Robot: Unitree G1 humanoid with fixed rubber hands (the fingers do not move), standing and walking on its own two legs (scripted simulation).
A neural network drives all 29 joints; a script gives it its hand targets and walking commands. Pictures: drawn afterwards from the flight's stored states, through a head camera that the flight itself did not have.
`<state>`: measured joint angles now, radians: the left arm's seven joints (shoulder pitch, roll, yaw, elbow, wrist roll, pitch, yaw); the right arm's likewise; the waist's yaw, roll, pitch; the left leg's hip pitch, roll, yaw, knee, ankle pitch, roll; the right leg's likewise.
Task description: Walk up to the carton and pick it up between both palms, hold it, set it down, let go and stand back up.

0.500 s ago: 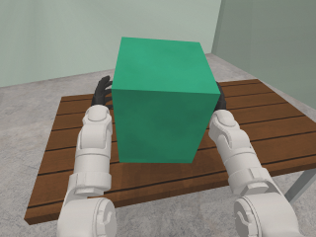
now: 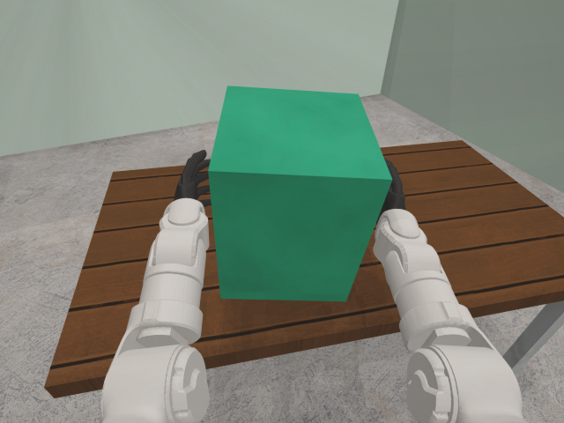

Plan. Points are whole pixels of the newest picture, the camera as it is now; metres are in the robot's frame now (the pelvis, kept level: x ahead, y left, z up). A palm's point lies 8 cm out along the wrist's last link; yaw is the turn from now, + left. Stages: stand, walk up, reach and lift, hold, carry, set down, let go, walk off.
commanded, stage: set down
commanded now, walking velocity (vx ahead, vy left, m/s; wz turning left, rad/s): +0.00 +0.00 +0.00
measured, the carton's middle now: (288, 197) +0.43 -0.02 +0.16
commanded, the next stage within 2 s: none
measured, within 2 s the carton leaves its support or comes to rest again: rests again in 1.70 s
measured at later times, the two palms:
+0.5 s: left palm (201, 224) +0.41 +0.12 +0.13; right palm (385, 226) +0.39 -0.17 +0.12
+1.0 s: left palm (208, 232) +0.43 +0.11 +0.09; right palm (381, 238) +0.40 -0.18 +0.09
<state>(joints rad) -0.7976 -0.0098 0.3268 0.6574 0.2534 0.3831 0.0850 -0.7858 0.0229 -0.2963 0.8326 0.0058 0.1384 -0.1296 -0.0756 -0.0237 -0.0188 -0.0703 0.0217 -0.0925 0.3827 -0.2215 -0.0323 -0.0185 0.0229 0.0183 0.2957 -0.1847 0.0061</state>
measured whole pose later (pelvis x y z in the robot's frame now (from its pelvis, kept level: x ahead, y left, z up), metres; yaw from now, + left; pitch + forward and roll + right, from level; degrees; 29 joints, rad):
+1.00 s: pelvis +0.03 +0.00 +0.00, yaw -2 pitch +3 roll -1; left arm -0.70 -0.06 0.31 0.77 0.24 0.17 0.13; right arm -0.68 0.04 -0.40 0.88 -0.17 -0.06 -0.06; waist -0.04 0.01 -0.04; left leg -0.18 0.04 -0.04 0.36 -0.23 -0.03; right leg -0.14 0.02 -0.02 0.27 -0.18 0.00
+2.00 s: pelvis +0.00 +0.00 -0.01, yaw -5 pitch +12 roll -1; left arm -0.97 0.07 0.21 1.00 0.01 0.13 0.17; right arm -0.91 -0.15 -0.11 1.01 0.12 0.05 -0.13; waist 0.01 0.03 -0.12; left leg -0.44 0.06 0.01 0.45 -0.22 -0.03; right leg -0.42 0.02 0.00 0.38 -0.17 0.00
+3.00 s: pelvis -0.06 +0.00 -0.02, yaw -3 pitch +9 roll +0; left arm -1.04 0.23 0.02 1.00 -0.29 0.35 0.20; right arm -0.96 -0.25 -0.17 0.95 0.21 0.34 -0.06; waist 0.00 0.01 -0.16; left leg -0.51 0.02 -0.03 0.54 -0.18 -0.04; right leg -0.52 0.00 -0.02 0.55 -0.17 -0.01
